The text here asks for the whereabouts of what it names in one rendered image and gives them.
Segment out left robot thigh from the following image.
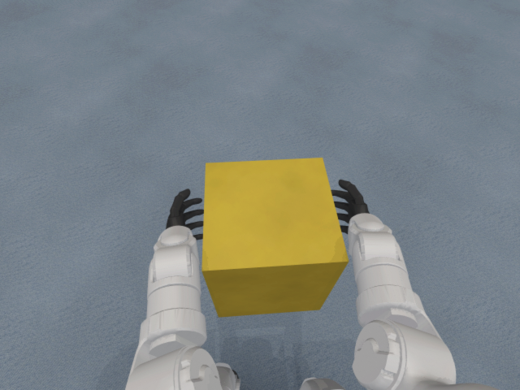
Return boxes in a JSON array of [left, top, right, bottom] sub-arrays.
[[217, 366, 241, 390]]

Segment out carton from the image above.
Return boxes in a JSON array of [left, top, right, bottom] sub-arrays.
[[201, 158, 349, 318]]

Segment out robot left upper arm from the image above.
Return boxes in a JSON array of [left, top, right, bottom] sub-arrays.
[[126, 345, 223, 390]]

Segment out left robot forearm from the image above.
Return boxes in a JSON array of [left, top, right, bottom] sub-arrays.
[[125, 226, 207, 390]]

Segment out robot right upper arm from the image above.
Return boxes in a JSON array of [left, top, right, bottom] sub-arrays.
[[352, 318, 499, 390]]

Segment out left robot shin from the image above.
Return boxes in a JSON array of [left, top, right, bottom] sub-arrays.
[[215, 362, 234, 373]]

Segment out right robot forearm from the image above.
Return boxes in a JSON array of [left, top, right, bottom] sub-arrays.
[[348, 213, 456, 369]]

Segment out robot right hand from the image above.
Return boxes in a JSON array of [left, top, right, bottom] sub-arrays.
[[331, 180, 369, 234]]

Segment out robot left hand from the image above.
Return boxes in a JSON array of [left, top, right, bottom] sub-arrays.
[[166, 188, 204, 240]]

